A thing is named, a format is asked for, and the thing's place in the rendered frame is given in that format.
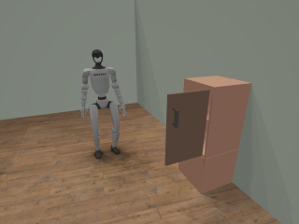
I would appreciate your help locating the robot right forearm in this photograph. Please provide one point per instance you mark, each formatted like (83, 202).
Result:
(83, 96)

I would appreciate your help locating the robot left upper arm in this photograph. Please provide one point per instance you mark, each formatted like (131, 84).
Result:
(113, 77)

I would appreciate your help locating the humanoid robot torso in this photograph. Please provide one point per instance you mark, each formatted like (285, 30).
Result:
(100, 84)

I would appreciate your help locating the cupboard door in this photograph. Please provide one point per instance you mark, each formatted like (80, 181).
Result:
(187, 140)

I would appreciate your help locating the robot right upper arm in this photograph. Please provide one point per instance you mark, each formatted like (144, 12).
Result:
(85, 77)

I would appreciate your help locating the right robot hand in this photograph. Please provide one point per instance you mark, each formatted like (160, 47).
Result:
(82, 108)

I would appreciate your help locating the right robot thigh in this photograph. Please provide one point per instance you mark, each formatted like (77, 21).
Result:
(94, 116)

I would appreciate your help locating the left robot hand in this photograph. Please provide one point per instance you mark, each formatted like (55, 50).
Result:
(122, 106)

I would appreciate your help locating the robot left forearm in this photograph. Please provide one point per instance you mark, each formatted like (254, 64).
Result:
(118, 94)

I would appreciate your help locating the handle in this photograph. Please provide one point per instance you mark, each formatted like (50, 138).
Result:
(176, 117)

